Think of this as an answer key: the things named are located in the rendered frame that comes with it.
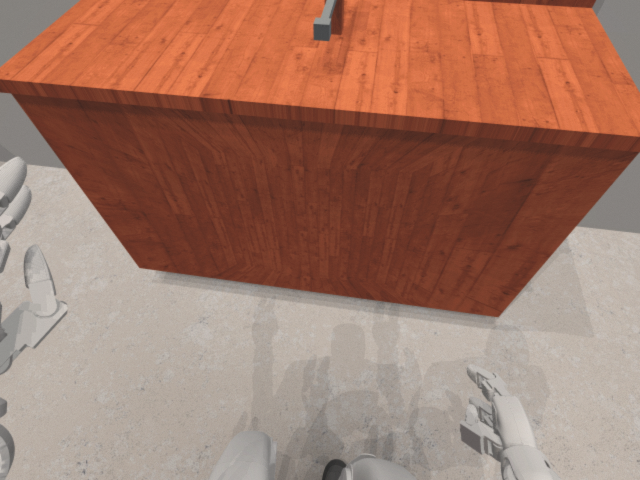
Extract robot left thigh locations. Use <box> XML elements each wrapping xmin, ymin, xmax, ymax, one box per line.
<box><xmin>208</xmin><ymin>431</ymin><xmax>277</xmax><ymax>480</ymax></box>

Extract robot right hand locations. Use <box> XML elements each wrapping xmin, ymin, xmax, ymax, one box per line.
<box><xmin>460</xmin><ymin>364</ymin><xmax>538</xmax><ymax>462</ymax></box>

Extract right robot forearm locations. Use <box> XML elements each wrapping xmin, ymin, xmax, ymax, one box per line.
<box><xmin>501</xmin><ymin>445</ymin><xmax>562</xmax><ymax>480</ymax></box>

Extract tap lever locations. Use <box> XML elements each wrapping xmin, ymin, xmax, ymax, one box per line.
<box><xmin>313</xmin><ymin>0</ymin><xmax>337</xmax><ymax>41</ymax></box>

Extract counter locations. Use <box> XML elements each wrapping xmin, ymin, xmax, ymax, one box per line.
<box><xmin>0</xmin><ymin>0</ymin><xmax>640</xmax><ymax>317</ymax></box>

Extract robot left hand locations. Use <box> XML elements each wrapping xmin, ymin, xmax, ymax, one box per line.
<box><xmin>0</xmin><ymin>157</ymin><xmax>68</xmax><ymax>375</ymax></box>

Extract robot right foot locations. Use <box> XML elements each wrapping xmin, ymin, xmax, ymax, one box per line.
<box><xmin>322</xmin><ymin>459</ymin><xmax>346</xmax><ymax>480</ymax></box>

